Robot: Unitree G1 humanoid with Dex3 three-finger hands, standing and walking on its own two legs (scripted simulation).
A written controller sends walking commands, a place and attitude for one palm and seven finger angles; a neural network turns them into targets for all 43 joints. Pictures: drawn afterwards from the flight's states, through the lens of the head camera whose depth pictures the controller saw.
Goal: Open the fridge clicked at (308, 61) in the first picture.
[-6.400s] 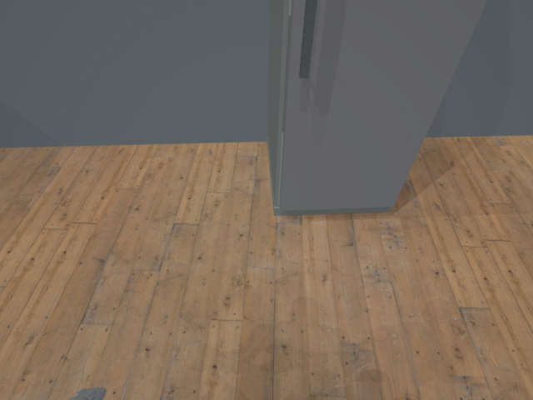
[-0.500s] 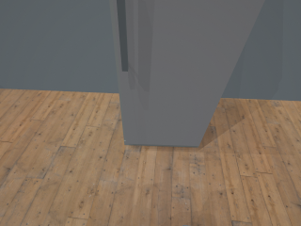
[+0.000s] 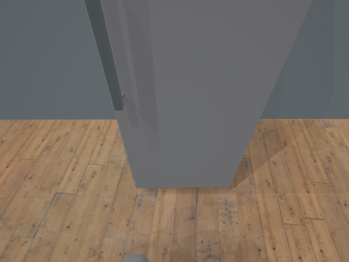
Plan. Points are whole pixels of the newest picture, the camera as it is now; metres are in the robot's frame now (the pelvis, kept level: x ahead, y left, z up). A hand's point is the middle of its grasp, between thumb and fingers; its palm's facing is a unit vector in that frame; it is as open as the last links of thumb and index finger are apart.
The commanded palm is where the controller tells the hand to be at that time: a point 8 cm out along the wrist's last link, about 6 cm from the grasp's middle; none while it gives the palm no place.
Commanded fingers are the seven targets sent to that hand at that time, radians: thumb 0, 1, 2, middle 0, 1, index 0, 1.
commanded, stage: come to a stop and stand still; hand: left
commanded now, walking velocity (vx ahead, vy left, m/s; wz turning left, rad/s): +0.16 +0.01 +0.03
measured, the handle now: (103, 30) +0.58 +0.21 +0.25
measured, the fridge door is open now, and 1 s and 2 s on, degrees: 0 0 0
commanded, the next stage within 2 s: none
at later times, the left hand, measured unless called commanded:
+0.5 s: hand out of the picture +0.11 +0.21 -0.18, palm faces +0.03 -0.98 -0.22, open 7.3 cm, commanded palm none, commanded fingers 0.00 0.90 0.90 -0.20 -0.30 -0.20 -0.30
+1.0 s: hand out of the picture +0.11 +0.14 -0.18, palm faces -0.03 -0.97 -0.24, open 7.3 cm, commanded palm none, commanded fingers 0.00 0.90 0.90 -0.20 -0.30 -0.20 -0.30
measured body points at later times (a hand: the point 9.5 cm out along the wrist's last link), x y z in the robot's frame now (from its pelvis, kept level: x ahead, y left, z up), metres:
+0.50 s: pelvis +0.07 +0.02 +0.00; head +0.10 +0.03 +0.45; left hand +0.11 +0.26 -0.16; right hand +0.15 -0.22 -0.14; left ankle +0.13 +0.12 -0.74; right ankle +0.04 -0.13 -0.69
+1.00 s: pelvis +0.05 -0.04 -0.02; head +0.04 -0.06 +0.43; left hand +0.12 +0.19 -0.16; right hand +0.01 -0.26 -0.18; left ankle +0.13 +0.11 -0.74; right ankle +0.07 -0.15 -0.74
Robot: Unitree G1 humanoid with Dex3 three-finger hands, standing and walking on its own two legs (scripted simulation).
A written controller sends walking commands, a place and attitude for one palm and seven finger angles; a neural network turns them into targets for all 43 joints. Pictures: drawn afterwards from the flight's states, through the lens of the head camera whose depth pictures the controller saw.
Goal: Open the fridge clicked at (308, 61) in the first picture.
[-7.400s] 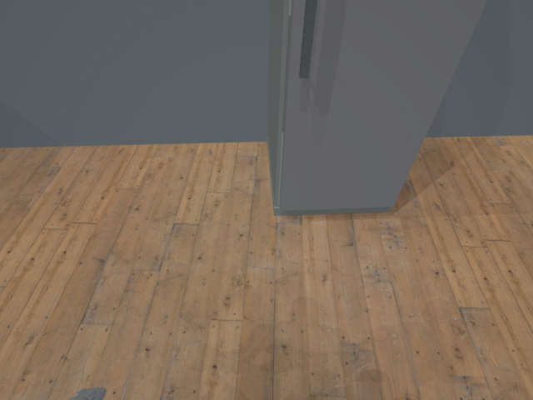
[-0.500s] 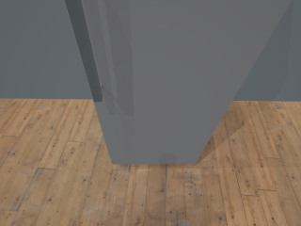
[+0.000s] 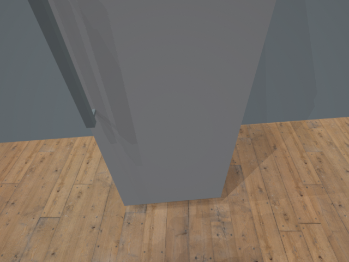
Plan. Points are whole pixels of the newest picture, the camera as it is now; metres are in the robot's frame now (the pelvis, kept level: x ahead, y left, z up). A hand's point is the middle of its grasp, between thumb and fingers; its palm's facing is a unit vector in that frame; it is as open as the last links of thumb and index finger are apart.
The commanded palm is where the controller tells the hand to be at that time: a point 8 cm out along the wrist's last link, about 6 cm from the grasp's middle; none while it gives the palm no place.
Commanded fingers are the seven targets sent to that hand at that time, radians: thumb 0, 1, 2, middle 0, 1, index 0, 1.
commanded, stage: come to a stop and stand still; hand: left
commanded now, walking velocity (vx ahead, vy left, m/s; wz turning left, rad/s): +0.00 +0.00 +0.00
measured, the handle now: (62, 46) +0.52 +0.27 +0.27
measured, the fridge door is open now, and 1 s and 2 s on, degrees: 0 0 0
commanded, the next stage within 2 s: look again from close up in 1.16 s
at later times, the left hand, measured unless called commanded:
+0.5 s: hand out of the picture +0.06 +0.21 -0.16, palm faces +0.02 -0.97 -0.23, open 7.4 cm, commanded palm none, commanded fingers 0.00 0.90 0.90 -0.20 -0.30 -0.20 -0.30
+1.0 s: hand out of the picture +0.13 +0.24 -0.15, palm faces +0.00 -0.95 -0.30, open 7.4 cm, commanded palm none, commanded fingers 0.00 0.90 0.90 -0.20 -0.30 -0.20 -0.30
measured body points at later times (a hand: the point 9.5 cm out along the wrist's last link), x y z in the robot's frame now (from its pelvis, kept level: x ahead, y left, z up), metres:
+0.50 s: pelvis +0.04 +0.02 +0.01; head +0.05 +0.02 +0.46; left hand +0.05 +0.26 -0.14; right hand +0.08 -0.22 -0.14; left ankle +0.08 +0.16 -0.72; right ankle +0.02 -0.11 -0.72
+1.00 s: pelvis +0.07 +0.01 +0.02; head +0.08 +0.01 +0.47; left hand +0.13 +0.29 -0.12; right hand +0.13 -0.25 -0.13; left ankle +0.08 +0.16 -0.72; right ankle +0.02 -0.11 -0.72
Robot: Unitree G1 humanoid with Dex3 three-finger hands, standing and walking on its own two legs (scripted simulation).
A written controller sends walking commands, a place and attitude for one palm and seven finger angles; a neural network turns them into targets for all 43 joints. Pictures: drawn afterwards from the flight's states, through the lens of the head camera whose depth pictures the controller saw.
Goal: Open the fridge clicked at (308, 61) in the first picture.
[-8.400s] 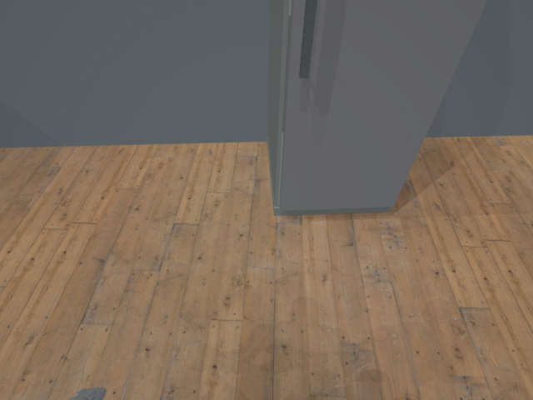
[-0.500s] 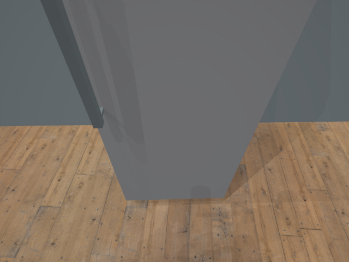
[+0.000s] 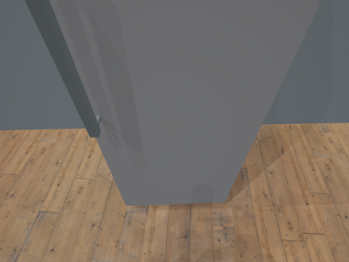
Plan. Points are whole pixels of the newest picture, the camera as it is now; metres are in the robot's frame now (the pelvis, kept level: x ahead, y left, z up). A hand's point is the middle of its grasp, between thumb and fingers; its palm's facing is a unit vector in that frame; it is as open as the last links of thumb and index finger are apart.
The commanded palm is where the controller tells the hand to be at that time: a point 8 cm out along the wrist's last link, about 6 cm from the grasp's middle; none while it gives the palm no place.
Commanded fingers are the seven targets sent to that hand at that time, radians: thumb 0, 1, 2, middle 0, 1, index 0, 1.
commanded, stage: come to a stop and stand still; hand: left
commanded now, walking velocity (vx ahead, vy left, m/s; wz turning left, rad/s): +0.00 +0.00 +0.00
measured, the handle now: (66, 51) +0.46 +0.26 +0.25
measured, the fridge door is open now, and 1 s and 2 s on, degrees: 0 0 0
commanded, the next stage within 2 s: look again from close up in 0.16 s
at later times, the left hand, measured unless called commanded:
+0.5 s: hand out of the picture +0.04 +0.20 -0.17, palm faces +0.01 -0.97 -0.25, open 7.4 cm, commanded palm none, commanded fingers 0.00 0.90 0.90 -0.20 -0.30 -0.20 -0.30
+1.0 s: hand out of the picture +0.02 +0.18 -0.17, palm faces +0.03 -0.97 -0.23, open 7.4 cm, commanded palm none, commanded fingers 0.00 0.90 0.90 -0.20 -0.30 -0.20 -0.30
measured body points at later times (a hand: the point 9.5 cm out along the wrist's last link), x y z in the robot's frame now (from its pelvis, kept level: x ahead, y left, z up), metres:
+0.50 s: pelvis +0.01 -0.01 +0.00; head +0.02 -0.01 +0.45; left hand +0.04 +0.25 -0.15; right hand +0.05 -0.26 -0.15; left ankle +0.01 +0.14 -0.74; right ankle -0.04 -0.13 -0.74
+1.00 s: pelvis +0.00 -0.01 +0.00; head +0.02 -0.01 +0.45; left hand +0.02 +0.24 -0.15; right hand +0.04 -0.25 -0.15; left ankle +0.01 +0.14 -0.74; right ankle -0.04 -0.13 -0.74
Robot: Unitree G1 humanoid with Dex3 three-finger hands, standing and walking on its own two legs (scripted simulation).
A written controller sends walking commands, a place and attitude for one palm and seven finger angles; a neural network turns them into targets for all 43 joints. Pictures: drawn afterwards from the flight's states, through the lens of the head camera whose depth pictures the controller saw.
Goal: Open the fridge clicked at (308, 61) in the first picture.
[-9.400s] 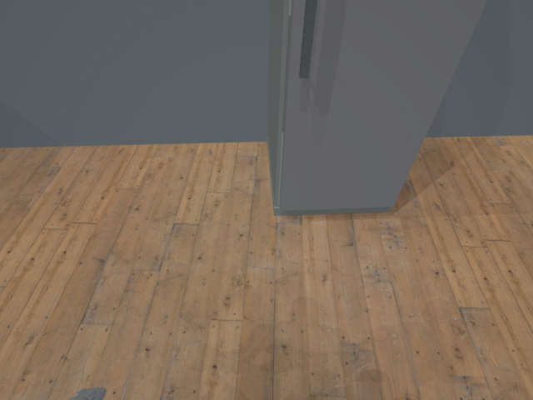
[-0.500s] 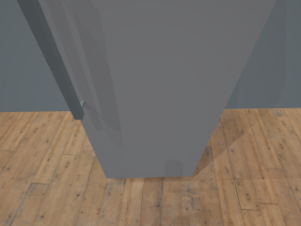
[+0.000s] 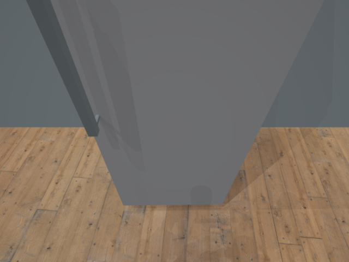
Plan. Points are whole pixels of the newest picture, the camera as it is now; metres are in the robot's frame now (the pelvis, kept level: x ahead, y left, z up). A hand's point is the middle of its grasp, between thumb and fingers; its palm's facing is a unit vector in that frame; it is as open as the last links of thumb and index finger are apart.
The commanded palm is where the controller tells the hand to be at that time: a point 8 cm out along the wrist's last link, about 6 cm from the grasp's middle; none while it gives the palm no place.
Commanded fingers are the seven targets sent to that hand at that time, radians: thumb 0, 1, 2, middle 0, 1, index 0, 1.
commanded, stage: shuffle to correct the standing spot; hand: left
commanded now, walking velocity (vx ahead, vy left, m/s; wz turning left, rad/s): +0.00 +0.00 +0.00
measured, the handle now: (66, 50) +0.46 +0.27 +0.25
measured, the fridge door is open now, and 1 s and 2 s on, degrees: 0 0 0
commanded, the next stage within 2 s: come to a stop and stand still in 0.18 s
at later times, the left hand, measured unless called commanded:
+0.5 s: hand out of the picture +0.00 +0.23 -0.18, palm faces +0.10 -0.97 -0.24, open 7.4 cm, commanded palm none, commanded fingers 0.00 0.90 0.90 -0.20 -0.30 -0.20 -0.30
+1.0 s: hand out of the picture +0.02 +0.17 -0.17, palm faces +0.07 -0.97 -0.24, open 7.3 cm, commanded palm none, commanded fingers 0.00 0.90 0.90 -0.20 -0.30 -0.20 -0.30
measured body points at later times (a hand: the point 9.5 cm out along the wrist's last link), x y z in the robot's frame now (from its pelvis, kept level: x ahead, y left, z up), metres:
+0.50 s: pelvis -0.01 +0.03 -0.01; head +0.02 +0.04 +0.44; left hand -0.01 +0.28 -0.16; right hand +0.04 -0.19 -0.16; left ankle +0.01 +0.14 -0.74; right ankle -0.05 -0.08 -0.71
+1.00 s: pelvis +0.02 -0.01 -0.01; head +0.02 -0.03 +0.44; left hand +0.02 +0.22 -0.15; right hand +0.04 -0.22 -0.18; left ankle +0.01 +0.14 -0.74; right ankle -0.01 -0.08 -0.74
